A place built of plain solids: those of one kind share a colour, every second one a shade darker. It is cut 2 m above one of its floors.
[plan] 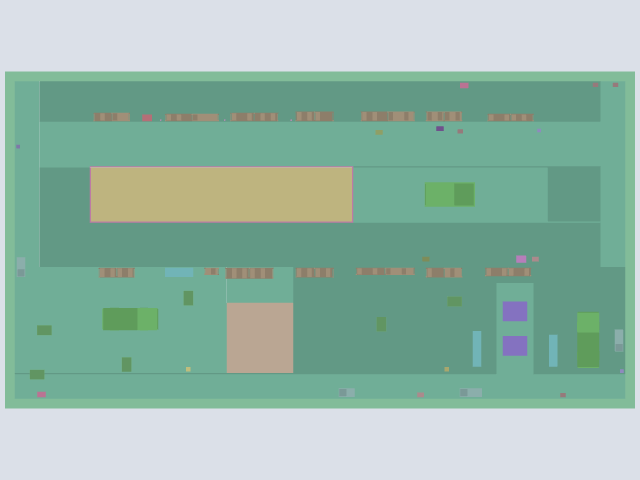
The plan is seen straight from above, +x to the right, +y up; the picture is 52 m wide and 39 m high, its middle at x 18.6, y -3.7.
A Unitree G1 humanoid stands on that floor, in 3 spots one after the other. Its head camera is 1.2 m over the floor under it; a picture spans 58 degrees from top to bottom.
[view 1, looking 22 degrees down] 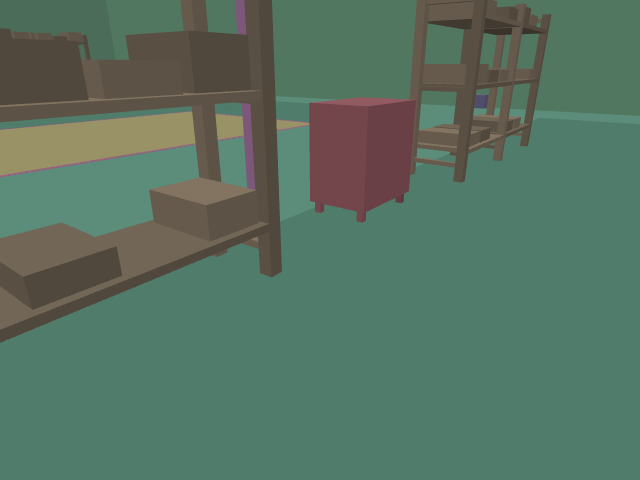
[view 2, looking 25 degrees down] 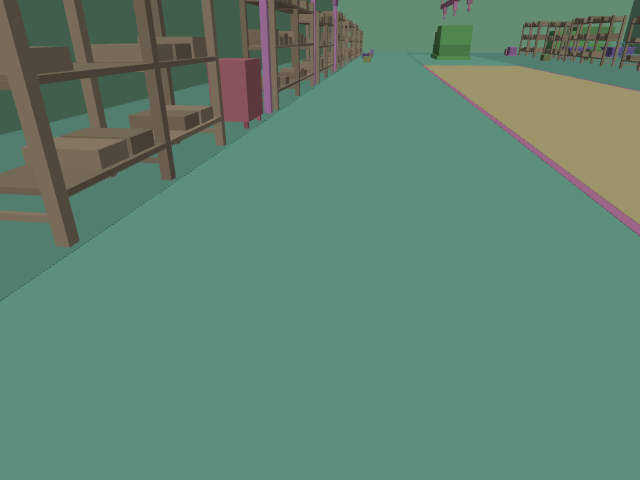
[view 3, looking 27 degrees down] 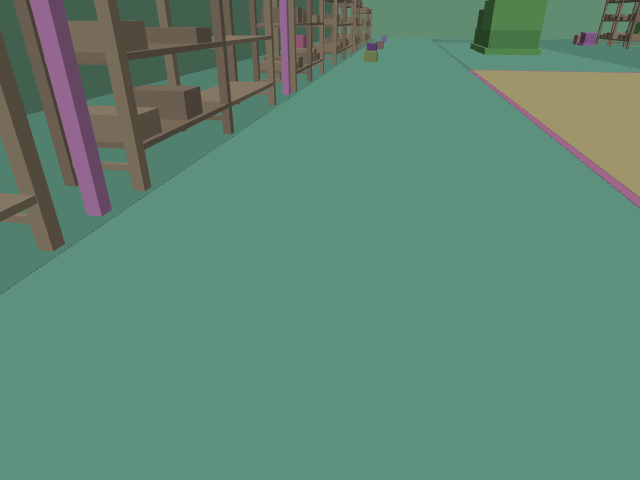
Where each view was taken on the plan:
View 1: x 7.80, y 8.20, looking -143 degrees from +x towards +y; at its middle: floor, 3.20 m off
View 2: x -2.01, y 4.05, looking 8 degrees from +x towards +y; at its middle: floor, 2.84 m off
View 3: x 8.40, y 4.05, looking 10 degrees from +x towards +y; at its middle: floor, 2.64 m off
